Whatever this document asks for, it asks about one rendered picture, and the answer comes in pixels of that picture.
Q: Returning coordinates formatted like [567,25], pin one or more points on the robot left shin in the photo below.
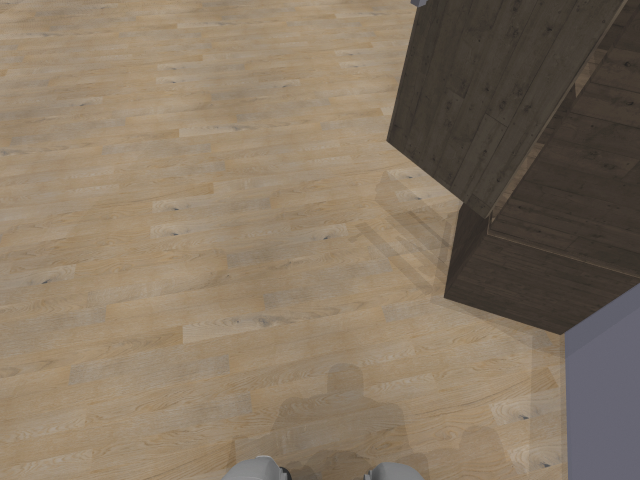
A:
[266,457]

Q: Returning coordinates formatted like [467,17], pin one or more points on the cupboard door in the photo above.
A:
[481,81]

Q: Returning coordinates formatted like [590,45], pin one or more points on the left robot thigh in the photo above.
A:
[255,469]

